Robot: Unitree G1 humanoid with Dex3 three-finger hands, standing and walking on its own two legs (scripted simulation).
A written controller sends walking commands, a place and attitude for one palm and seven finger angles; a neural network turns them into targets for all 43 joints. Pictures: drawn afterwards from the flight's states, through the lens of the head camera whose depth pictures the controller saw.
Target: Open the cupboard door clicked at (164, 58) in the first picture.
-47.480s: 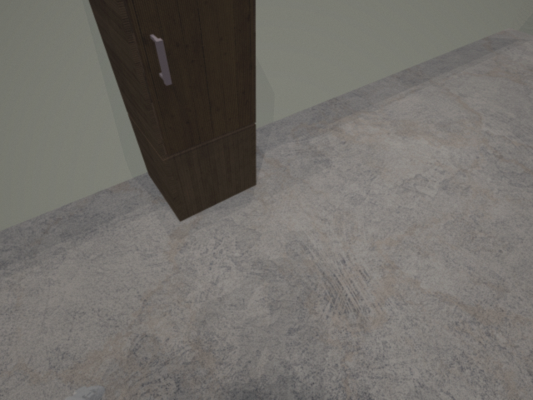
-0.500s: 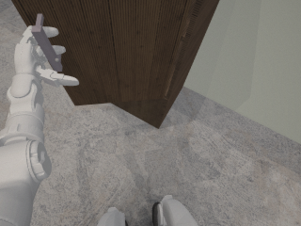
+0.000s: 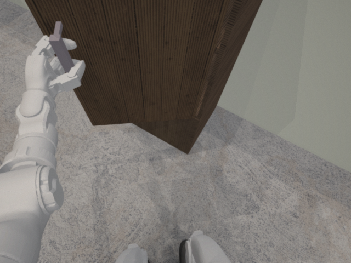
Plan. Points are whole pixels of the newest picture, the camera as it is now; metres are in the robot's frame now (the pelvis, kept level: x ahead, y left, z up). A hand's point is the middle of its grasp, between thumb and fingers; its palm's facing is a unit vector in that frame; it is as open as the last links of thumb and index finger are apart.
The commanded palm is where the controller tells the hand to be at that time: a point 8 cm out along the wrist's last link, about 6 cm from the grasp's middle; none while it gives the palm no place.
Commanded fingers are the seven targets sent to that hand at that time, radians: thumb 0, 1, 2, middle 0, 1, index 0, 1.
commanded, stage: close the thumb around the handle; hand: left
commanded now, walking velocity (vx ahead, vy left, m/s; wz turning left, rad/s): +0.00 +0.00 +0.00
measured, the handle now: (68, 56) +0.57 +0.21 +0.08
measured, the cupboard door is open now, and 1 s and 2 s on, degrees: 38 64 81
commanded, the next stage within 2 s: pull the door open along its arc in 0.16 s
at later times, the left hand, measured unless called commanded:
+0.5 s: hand (76, 76) +0.51 +0.18 +0.08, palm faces +0.03 -1.00 -0.01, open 5.6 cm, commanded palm +0.46 +0.22 +0.08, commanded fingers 0.00 0.90 0.90 -0.40 -1.35 -0.40 -1.35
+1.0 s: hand (110, 130) +0.37 +0.10 +0.09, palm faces +0.42 -0.91 +0.05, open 5.8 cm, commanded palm +0.31 +0.13 +0.08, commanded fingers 0.00 0.90 0.90 -0.40 -1.35 -0.40 -1.35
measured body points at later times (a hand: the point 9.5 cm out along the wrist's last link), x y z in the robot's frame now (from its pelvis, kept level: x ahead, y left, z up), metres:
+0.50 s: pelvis +0.00 +0.00 +0.00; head +0.13 +0.01 +0.44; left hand +0.50 +0.23 +0.08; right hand -0.01 -0.26 -0.11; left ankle -0.02 +0.09 -0.68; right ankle +0.03 -0.11 -0.68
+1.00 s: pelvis +0.01 -0.01 +0.01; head +0.06 -0.01 +0.46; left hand +0.34 +0.15 +0.09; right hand +0.18 -0.22 -0.09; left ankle -0.02 +0.09 -0.68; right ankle +0.03 -0.11 -0.68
